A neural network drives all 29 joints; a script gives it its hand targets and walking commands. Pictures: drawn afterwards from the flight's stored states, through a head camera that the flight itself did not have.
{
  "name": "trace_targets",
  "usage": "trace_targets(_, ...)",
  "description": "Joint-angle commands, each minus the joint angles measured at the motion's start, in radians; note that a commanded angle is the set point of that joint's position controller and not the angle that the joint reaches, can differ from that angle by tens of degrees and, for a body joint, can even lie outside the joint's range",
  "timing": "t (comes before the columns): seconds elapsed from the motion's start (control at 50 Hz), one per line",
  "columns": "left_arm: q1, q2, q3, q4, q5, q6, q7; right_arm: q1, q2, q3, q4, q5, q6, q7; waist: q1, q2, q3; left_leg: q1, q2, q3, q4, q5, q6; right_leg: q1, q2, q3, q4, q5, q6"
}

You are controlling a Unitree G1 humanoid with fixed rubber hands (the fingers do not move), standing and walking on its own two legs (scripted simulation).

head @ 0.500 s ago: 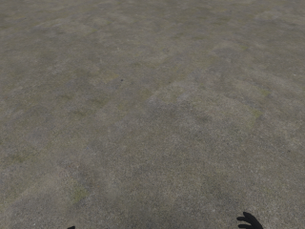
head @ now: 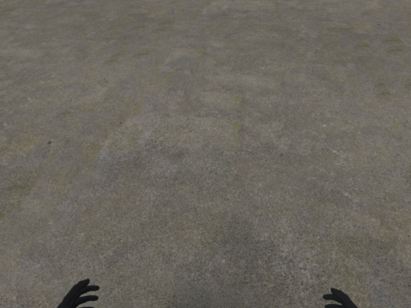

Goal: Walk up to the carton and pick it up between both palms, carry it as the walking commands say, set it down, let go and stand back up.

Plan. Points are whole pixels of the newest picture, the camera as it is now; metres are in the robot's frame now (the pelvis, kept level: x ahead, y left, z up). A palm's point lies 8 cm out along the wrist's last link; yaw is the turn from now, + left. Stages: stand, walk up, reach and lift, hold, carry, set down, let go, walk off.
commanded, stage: walk up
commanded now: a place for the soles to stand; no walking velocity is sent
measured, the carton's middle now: out of the picture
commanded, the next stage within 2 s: none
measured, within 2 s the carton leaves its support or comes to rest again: neither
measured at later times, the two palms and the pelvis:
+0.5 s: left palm (172, 238) +0.30 +0.09 -0.08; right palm out of the picture +0.01 -0.36 -0.07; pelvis +0.06 -0.08 +0.02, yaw -29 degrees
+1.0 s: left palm (270, 203) +0.38 -0.14 -0.08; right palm out of the picture +0.00 -0.52 -0.10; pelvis +0.12 -0.28 +0.01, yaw -56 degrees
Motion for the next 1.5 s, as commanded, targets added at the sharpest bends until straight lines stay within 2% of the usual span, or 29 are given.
trace_targets(0.0,0.235,0.302,0.082,-0.029,0.003,-0.024,0.052,-0.139,-0.082,-0.017,-0.187,0.073,0.001,0.015,0.143,-0.296,-0.208,-0.535,-0.199,-0.254,0.431,-0.368,0.064,0.493,-0.157,0.567,-0.326,0.308,-0.312)
trace_targets(0.08,0.035,0.181,0.034,-0.048,0.022,-0.016,0.080,0.018,-0.059,-0.030,-0.093,0.043,-0.016,0.014,0.035,-0.281,-0.157,-0.399,-0.233,-0.280,0.291,-0.087,0.060,0.330,-0.015,0.327,-0.259,0.431,-0.276)
trace_targets(0.22,-0.069,0.098,0.027,-0.128,0.029,0.018,-0.002,0.107,-0.043,-0.015,-0.077,0.045,-0.027,-0.002,-0.029,-0.134,-0.098,0.020,-0.319,-0.253,-0.058,0.163,0.095,-0.175,0.060,0.401,-0.302,-0.092,-0.225)
trace_targets(0.26,-0.054,0.037,0.010,-0.150,0.013,0.013,-0.008,0.224,-0.131,-0.051,-0.078,0.022,-0.051,-0.032,-0.096,0.053,-0.114,0.328,-0.130,-0.486,-0.286,0.079,0.150,-0.379,0.179,0.306,-0.064,-0.194,-0.072)
trace_targets(0.28,-0.007,0.025,0.013,-0.130,0.035,0.013,0.000,0.244,-0.200,-0.068,-0.063,0.013,-0.056,-0.046,-0.086,0.220,-0.217,0.324,0.145,-0.743,-0.442,-0.235,0.245,-0.373,0.219,0.187,0.272,-0.160,-0.029)
trace_targets(0.3,0.049,0.048,0.016,-0.101,0.057,0.021,0.006,0.103,-0.184,-0.056,-0.080,0.004,-0.037,-0.064,-0.016,0.119,-0.079,0.196,0.287,-0.823,-0.528,-0.381,0.299,-0.419,0.134,0.186,0.469,-0.151,0.015)
trace_targets(0.32,0.075,0.105,0.031,-0.106,0.050,0.031,-0.013,0.013,-0.136,-0.052,-0.110,0.015,-0.035,-0.062,0.037,0.009,-0.020,0.148,0.263,-0.761,-0.521,-0.362,0.297,-0.418,0.094,0.186,0.505,-0.127,0.039)
trace_targets(0.38,-0.050,0.124,0.033,-0.130,0.069,0.047,-0.025,0.027,-0.094,-0.029,-0.085,0.013,-0.063,-0.059,0.013,-0.028,0.053,-0.013,0.214,-0.583,-0.502,-0.214,0.314,-0.366,-0.004,0.162,0.550,-0.011,0.046)
trace_targets(0.46,0.016,0.063,0.016,-0.088,0.036,0.031,-0.045,0.039,-0.079,-0.024,-0.058,0.002,-0.065,-0.046,0.006,0.116,0.000,0.145,0.077,-0.250,-0.473,-0.139,0.236,-0.358,0.005,0.057,0.430,0.065,0.069)
trace_targets(0.52,-0.100,0.065,0.015,-0.106,0.024,0.027,-0.050,0.020,-0.146,-0.043,-0.058,-0.003,-0.077,-0.040,-0.011,0.169,0.013,0.113,0.151,-0.212,-0.509,-0.203,0.263,-0.329,-0.056,0.033,0.345,0.066,0.063)
trace_targets(0.62,-0.175,0.031,0.010,-0.086,0.017,-0.001,-0.048,0.113,-0.159,-0.044,-0.039,0.002,-0.061,-0.025,-0.062,0.192,0.024,0.188,0.108,-0.066,-0.453,-0.085,0.243,-0.235,-0.038,-0.053,0.108,0.107,0.021)
trace_targets(0.68,-0.075,0.070,0.023,-0.045,0.015,-0.021,-0.031,0.064,-0.195,-0.063,-0.059,-0.009,-0.035,-0.016,0.008,0.182,-0.040,0.111,0.084,0.012,-0.341,-0.091,0.205,-0.017,0.001,-0.115,0.010,0.018,-0.009)
trace_targets(0.72,0.047,0.074,0.041,-0.004,0.019,-0.040,0.000,0.091,-0.209,-0.073,-0.052,-0.011,-0.007,0.006,0.045,0.007,-0.089,0.092,0.031,0.079,-0.037,0.065,0.174,0.141,0.070,-0.176,-0.160,0.031,-0.039)
trace_targets(0.74,0.211,0.171,0.077,0.021,0.025,-0.054,0.020,0.098,-0.190,-0.067,-0.074,-0.017,0.002,0.026,0.139,-0.200,-0.165,-0.149,-0.022,0.062,0.306,0.008,0.132,0.401,0.030,0.031,-0.228,0.008,-0.101)
trace_targets(0.76,0.299,0.330,0.108,0.042,0.012,-0.055,0.038,0.048,-0.102,-0.026,-0.138,-0.029,-0.007,0.045,0.174,-0.439,-0.103,-0.510,-0.179,-0.026,0.557,-0.416,0.075,0.507,-0.076,0.395,-0.334,0.027,-0.205)
trace_targets(0.78,0.277,0.352,0.103,0.039,-0.017,-0.057,0.057,0.016,-0.090,-0.017,-0.172,-0.021,-0.006,0.062,0.134,-0.348,-0.109,-0.592,-0.215,-0.202,0.602,-0.400,0.085,0.469,-0.115,0.630,-0.430,-0.108,-0.271)
trace_targets(0.82,0.216,0.273,0.085,0.004,-0.011,-0.041,0.070,0.040,-0.103,-0.032,-0.201,0.029,-0.038,0.062,0.141,-0.298,-0.133,-0.603,-0.158,-0.300,0.543,-0.258,0.079,0.458,-0.105,0.589,-0.396,-0.158,-0.330)
trace_targets(0.9,0.034,0.107,0.035,-0.016,0.021,-0.043,0.056,0.167,-0.075,-0.023,-0.136,0.015,-0.039,0.042,0.016,-0.211,-0.152,-0.352,-0.166,-0.364,0.246,-0.195,0.097,0.212,-0.047,0.470,-0.373,-0.103,-0.300)
trace_targets(0.96,-0.015,0.090,0.033,-0.036,0.030,-0.028,0.019,0.222,-0.072,-0.033,-0.120,0.020,-0.035,0.019,-0.013,-0.248,-0.141,-0.178,-0.233,-0.312,0.197,-0.024,0.091,0.027,-0.015,0.423,-0.359,-0.076,-0.280)
trace_targets(1.02,-0.030,0.112,0.036,-0.071,0.019,-0.004,-0.002,0.234,-0.073,-0.019,-0.114,0.025,-0.054,0.009,-0.058,-0.115,-0.091,0.139,-0.299,-0.239,-0.055,0.220,0.119,-0.284,0.093,0.296,-0.242,-0.270,-0.180)
trace_targets(1.06,0.009,0.034,0.005,-0.080,0.024,-0.017,-0.001,0.308,-0.117,-0.041,-0.102,0.020,-0.061,-0.004,-0.121,0.097,-0.106,0.385,-0.143,-0.430,-0.156,0.046,0.171,-0.469,0.159,0.232,-0.057,-0.371,-0.064)
trace_targets(1.08,0.000,0.028,0.007,-0.093,0.032,-0.016,-0.007,0.305,-0.198,-0.049,-0.105,-0.007,-0.063,-0.020,-0.128,0.277,-0.103,0.309,0.103,-0.739,-0.388,-0.360,0.225,-0.499,0.204,0.130,0.282,-0.313,-0.032)
trace_targets(1.1,0.081,0.037,0.017,-0.084,0.054,-0.004,-0.003,0.212,-0.214,-0.043,-0.123,-0.007,-0.058,-0.035,-0.053,0.226,-0.034,0.192,0.261,-0.980,-0.584,-0.723,0.278,-0.521,0.118,0.153,0.547,-0.279,0.002)
trace_targets(1.12,0.096,0.075,0.027,-0.068,0.069,0.003,-0.008,0.140,-0.179,-0.036,-0.122,-0.001,-0.058,-0.044,0.009,0.034,0.074,0.047,0.267,-0.952,-0.596,-0.737,0.257,-0.493,0.076,0.155,0.587,-0.216,0.016)
trace_targets(1.14,0.059,0.080,0.028,-0.106,0.052,0.003,-0.011,0.094,-0.147,-0.025,-0.088,0.009,-0.063,-0.045,0.010,0.174,0.117,0.031,0.266,-0.915,-0.549,-0.705,0.303,-0.549,0.006,0.118,0.572,-0.180,0.026)
trace_targets(1.22,0.034,0.036,0.004,-0.086,0.028,-0.001,-0.025,0.116,-0.104,-0.038,-0.071,0.000,-0.106,-0.028,-0.025,0.155,0.123,0.066,0.137,-0.482,-0.528,-0.386,0.266,-0.462,-0.071,0.085,0.438,-0.090,0.076)
trace_targets(1.3,-0.068,0.004,-0.004,-0.088,0.021,-0.020,-0.036,0.199,-0.089,-0.032,-0.018,-0.003,-0.115,-0.036,-0.056,0.060,0.104,0.072,0.108,-0.262,-0.535,-0.156,0.236,-0.418,-0.038,0.034,0.314,0.135,0.042)
trace_targets(1.36,-0.136,-0.025,-0.023,-0.089,0.009,-0.030,-0.047,0.217,-0.095,-0.030,-0.010,0.004,-0.109,-0.021,-0.064,0.145,0.099,0.129,0.051,-0.112,-0.535,0.002,0.214,-0.340,-0.025,-0.048,0.159,0.239,0.001)
trace_targets(1.48,-0.034,0.015,-0.006,-0.020,0.041,-0.056,-0.003,0.264,-0.177,-0.063,-0.003,0.000,-0.038,-0.006,0.034,0.009,-0.028,0.109,0.041,0.058,-0.147,0.478,0.180,0.141,0.147,-0.193,-0.121,0.104,-0.093)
